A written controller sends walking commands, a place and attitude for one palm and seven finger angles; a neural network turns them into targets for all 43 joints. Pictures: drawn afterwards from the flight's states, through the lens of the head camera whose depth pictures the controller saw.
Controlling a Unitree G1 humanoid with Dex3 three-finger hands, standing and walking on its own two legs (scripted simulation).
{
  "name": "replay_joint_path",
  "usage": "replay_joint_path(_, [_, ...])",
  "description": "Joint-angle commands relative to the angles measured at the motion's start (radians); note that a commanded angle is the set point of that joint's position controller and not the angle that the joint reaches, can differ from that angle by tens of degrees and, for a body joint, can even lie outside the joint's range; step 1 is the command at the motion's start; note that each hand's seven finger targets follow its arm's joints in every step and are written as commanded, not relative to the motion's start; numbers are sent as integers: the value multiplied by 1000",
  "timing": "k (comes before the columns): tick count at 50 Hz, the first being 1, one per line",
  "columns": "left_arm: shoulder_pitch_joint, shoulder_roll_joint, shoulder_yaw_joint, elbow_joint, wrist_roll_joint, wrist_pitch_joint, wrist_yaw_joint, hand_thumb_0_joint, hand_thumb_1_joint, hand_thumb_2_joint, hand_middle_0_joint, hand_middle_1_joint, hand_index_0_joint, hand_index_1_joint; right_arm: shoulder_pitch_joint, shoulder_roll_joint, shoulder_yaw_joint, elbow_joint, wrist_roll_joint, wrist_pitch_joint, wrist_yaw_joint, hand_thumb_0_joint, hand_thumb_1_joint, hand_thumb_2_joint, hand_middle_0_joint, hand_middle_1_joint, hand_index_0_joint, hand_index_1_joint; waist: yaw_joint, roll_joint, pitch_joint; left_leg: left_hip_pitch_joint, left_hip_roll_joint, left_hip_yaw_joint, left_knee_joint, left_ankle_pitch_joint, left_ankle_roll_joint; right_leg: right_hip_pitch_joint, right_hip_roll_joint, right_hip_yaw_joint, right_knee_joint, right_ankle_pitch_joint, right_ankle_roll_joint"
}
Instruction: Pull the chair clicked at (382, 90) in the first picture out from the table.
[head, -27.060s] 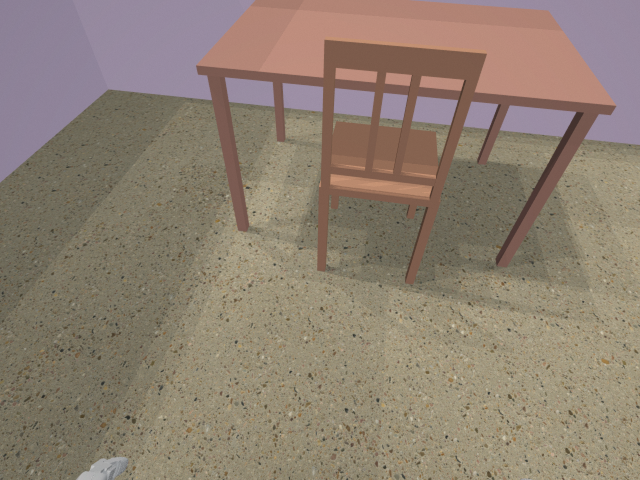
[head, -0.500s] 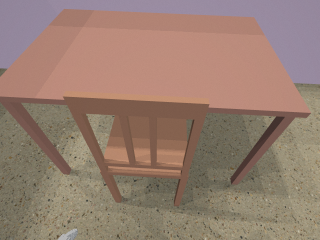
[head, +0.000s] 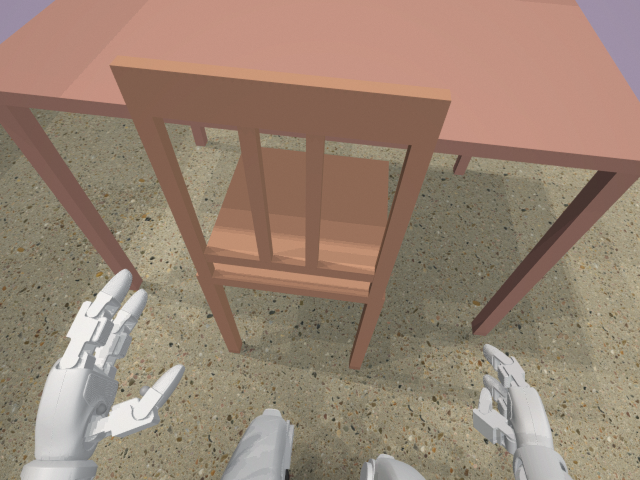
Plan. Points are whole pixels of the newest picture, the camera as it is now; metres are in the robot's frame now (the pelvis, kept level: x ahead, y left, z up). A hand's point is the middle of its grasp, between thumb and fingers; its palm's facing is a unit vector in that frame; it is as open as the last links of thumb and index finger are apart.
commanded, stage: raise the hand toward the chair's back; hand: left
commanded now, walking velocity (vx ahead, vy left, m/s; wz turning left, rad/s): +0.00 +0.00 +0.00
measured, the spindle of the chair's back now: (258, 203) +0.49 +0.16 +0.01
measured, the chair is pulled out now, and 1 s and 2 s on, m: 0.00 0.00 0.00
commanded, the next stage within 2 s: aim the fingers beside a spindle in 1.50 s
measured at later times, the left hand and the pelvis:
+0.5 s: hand (163, 347) +0.24 +0.21 +0.04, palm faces -0.04 -1.00 -0.03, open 15.1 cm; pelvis +0.02 +0.04 +0.02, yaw -2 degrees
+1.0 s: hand (116, 309) +0.26 +0.26 +0.08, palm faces +0.04 -1.00 -0.08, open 16.9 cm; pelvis +0.02 +0.05 +0.03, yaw -1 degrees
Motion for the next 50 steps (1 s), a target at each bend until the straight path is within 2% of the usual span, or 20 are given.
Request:
replay_joint_path(1, [-137,109,-39,-35,-4,116,-125,0,177,590,-128,-186,-128,-186,26,-134,-30,-119,25,-40,-36,0,-900,-900,200,300,200,300,-127,-30,-89,127,-19,-4,-110,15,44,17,-54,338,-401,5,110])
replay_joint_path(2, [-82,126,8,47,-9,194,-131,0,153,580,-125,-183,-125,-183,12,-134,-30,-126,35,-27,-40,0,-900,-900,200,300,200,300,-96,-45,-81,134,-25,-5,-135,16,44,42,-53,333,-419,-11,109])
replay_joint_path(4, [-77,152,68,-21,-40,297,-120,0,107,560,-121,-175,-121,-175,-11,-134,-28,-170,45,-7,-47,0,-900,-900,200,300,200,300,-53,-71,-164,186,-39,-1,-180,58,46,153,-65,320,-428,48,113])
replay_joint_path(7, [-25,174,191,-112,-54,327,-8,0,37,530,-114,-164,-114,-164,-17,-97,-37,-170,28,7,-48,0,-900,-900,200,300,200,300,-2,-49,-250,262,-28,-5,-223,165,39,223,-58,268,-380,242,112])
replay_joint_path(9, [-31,131,169,-222,-40,257,71,0,-10,510,-109,-157,-109,-157,17,-72,-40,-157,16,0,-33,0,-900,-900,200,300,200,300,-7,-23,-267,321,-18,-8,-254,245,34,211,-40,202,-330,371,92])
replay_joint_path(12, [-57,118,117,-223,20,137,131,0,-80,480,-102,-146,-102,-146,33,-77,-48,-111,-3,-11,-12,0,-900,-900,200,300,200,300,-40,-19,-208,334,-6,-11,-253,271,34,108,-16,148,-284,364,75])
replay_joint_path(14, [-66,75,42,-166,48,75,117,0,-127,460,-97,-139,-97,-139,48,-89,-49,-94,-11,-20,1,0,-900,-900,200,300,200,300,-79,3,-170,322,-6,-17,-234,240,32,37,-17,140,-264,321,71])
replay_joint_path(16, [-60,59,-2,-96,55,57,74,0,-173,440,-93,-131,-93,-131,54,-113,-51,-90,-6,-26,5,0,-900,-900,200,300,200,300,-94,21,-151,311,-5,-24,-229,195,30,-10,-20,138,-261,264,68])
replay_joint_path(18, [-57,50,-19,-49,34,82,25,0,-220,420,-88,-124,-88,-124,56,-132,-53,-104,6,-25,-1,0,-900,-900,200,300,200,300,-102,-19,-142,293,-5,-28,-236,145,33,-13,-22,146,-285,220,74])
replay_joint_path(21, [-78,126,46,-131,3,123,-3,0,-290,390,-81,-113,-81,-113,66,-146,-57,-133,17,-25,-17,0,-900,-900,200,300,200,300,-68,23,-252,360,-9,-26,-273,163,34,67,-23,149,-306,230,69])
replay_joint_path(23, [-91,163,89,-251,-2,128,26,0,-337,370,-76,-106,-76,-106,69,-139,-57,-144,15,-26,-21,0,-900,-900,200,300,200,300,-46,88,-328,447,-5,-34,-292,234,30,90,-19,129,-290,279,63])
replay_joint_path(25, [-88,151,91,-319,2,119,73,0,-383,350,-72,-98,-72,-98,68,-123,-53,-142,11,-25,-19,0,-900,-900,200,300,200,300,-39,126,-330,517,4,-53,-310,297,19,77,-16,110,-280,296,58])
replay_joint_path(28, [-86,118,72,-271,23,113,127,0,-453,320,-65,-87,-65,-87,70,-117,-49,-127,1,-11,-8,0,-900,-900,200,300,200,300,-63,103,-255,512,15,-73,-313,310,12,34,-12,94,-275,290,59])
replay_joint_path(32, [-98,77,18,-57,55,170,84,0,-500,300,-60,-80,-60,-80,72,-141,-42,-133,3,20,1,0,-900,-900,200,300,200,300,-101,26,-117,415,12,-80,-318,182,14,-18,-8,89,-290,235,64])
replay_joint_path(36, [-173,117,20,-90,32,224,11,0,-500,300,-60,-80,-60,-80,77,-158,-33,-182,17,31,-9,0,-900,-900,200,300,200,300,-87,42,-167,450,6,-88,-357,121,14,35,-9,95,-321,211,63])
replay_joint_path(38, [-198,161,63,-178,19,218,12,0,-500,300,-60,-80,-60,-80,81,-154,-31,-189,14,27,-13,0,-900,-900,200,300,200,300,-72,88,-236,514,6,-87,-358,192,13,68,-9,100,-324,243,59])
replay_joint_path(40, [-209,179,90,-240,12,193,32,0,-500,300,-60,-80,-60,-80,84,-144,-26,-188,9,23,-13,0,-900,-900,200,300,200,300,-61,114,-257,562,13,-100,-365,235,6,69,-8,97,-323,254,57])
replay_joint_path(42, [-223,203,124,-247,13,163,62,0,-500,300,-60,-80,-60,-80,80,-138,-22,-165,1,18,-13,0,-900,-900,200,300,200,300,-60,107,-239,552,14,-106,-363,238,2,60,-4,96,-316,250,55])
replay_joint_path(45, [-249,157,90,-159,23,141,70,0,-500,300,-60,-80,-60,-80,75,-140,-19,-147,-2,15,-5,0,-900,-900,200,300,200,300,-88,103,-157,513,19,-129,-371,149,-3,-4,-6,90,-307,207,59])
replay_joint_path(50, [-242,154,76,-25,14,213,1,0,-500,300,-60,-80,-60,-80,80,-169,-23,-153,14,23,-6,0,-900,-900,200,300,200,300,-91,61,-148,471,8,-113,-398,54,7,33,-7,94,-344,176,62])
